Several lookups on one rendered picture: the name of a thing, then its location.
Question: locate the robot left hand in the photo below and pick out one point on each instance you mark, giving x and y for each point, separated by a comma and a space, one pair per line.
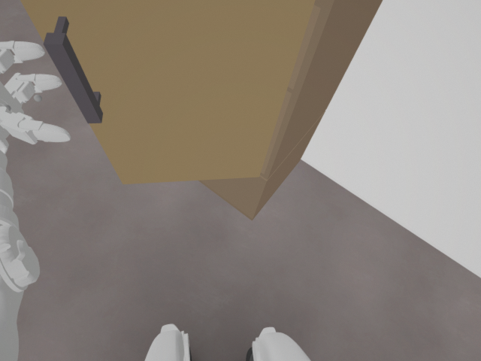
20, 89

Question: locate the robot thigh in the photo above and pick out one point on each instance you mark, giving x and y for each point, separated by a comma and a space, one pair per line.
276, 346
169, 346

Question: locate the robot left upper arm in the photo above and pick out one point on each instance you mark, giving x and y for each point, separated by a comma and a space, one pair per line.
19, 267

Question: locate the handle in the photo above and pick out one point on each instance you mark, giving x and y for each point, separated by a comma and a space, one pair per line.
61, 52

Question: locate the cupboard door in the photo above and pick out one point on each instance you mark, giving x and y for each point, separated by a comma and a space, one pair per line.
190, 89

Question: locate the left robot forearm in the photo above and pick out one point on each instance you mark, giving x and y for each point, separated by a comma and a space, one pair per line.
7, 216

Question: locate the robot right thigh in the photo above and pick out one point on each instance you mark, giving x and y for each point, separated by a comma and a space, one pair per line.
276, 346

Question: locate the robot left thigh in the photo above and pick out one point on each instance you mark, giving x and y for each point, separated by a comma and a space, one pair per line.
169, 346

